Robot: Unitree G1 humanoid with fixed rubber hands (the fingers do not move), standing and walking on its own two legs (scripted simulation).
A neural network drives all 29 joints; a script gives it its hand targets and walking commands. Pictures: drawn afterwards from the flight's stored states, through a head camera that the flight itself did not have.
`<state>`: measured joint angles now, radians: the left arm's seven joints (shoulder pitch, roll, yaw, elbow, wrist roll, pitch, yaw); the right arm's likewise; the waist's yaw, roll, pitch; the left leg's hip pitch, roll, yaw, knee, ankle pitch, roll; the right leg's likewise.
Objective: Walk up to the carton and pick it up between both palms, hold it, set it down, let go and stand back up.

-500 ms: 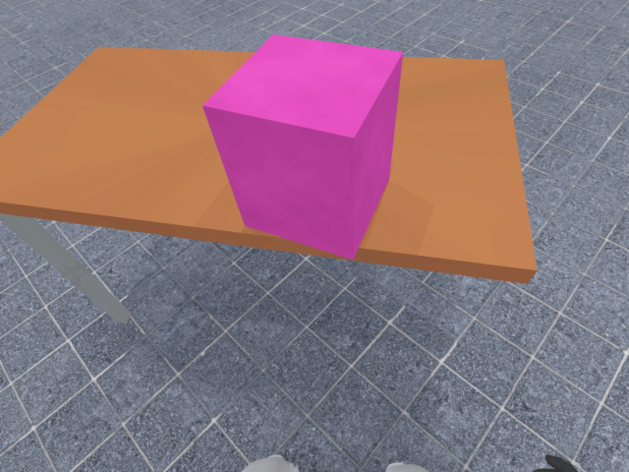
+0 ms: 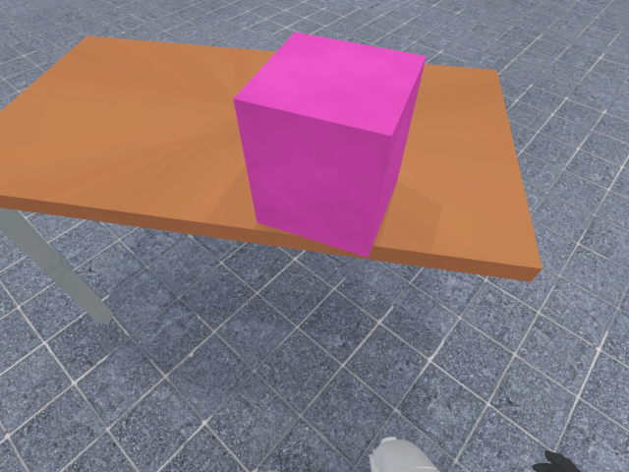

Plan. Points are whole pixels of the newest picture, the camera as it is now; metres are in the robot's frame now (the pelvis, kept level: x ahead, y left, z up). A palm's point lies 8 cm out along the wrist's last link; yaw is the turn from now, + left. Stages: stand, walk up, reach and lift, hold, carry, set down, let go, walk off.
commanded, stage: walk up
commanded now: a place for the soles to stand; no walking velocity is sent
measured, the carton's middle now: (332, 148) +0.59 +0.00 +0.06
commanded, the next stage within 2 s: none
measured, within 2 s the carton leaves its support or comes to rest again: neither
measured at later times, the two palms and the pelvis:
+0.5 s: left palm out of the picture +0.08 +0.29 -0.11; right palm out of the picture +0.09 -0.32 -0.12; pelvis +0.01 -0.02 -0.01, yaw -3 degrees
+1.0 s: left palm out of the picture +0.09 +0.26 -0.10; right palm out of the picture +0.08 -0.34 -0.13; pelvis +0.01 -0.04 -0.01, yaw -5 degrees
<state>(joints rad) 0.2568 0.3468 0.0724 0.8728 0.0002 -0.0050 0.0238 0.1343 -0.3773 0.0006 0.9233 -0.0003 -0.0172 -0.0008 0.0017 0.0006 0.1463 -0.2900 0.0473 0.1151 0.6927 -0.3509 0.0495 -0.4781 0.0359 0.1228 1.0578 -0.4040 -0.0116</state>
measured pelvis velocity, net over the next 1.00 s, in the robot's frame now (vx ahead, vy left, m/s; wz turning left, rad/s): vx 0.01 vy -0.04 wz -0.08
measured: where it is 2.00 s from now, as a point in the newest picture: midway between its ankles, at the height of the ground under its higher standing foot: outside the picture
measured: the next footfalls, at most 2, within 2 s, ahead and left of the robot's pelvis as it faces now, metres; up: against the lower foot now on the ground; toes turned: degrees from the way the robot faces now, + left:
right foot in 0.18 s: +0.11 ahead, -0.16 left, +0.00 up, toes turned +4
left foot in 0.52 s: +0.05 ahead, +0.09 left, +0.00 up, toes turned +4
